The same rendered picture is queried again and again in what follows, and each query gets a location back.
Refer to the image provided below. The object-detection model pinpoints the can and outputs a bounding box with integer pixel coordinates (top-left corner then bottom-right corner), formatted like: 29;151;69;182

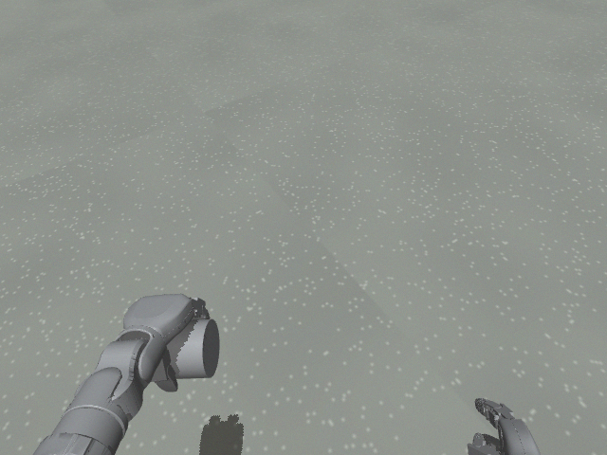
167;319;220;379

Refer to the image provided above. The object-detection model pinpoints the right robot hand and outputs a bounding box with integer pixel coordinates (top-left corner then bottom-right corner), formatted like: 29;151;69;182
468;398;541;455

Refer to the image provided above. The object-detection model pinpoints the left robot hand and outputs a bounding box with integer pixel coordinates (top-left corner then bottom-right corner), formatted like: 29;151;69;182
123;294;210;392

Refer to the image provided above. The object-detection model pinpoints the left robot arm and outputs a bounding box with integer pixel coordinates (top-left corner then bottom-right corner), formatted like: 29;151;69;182
33;325;166;455

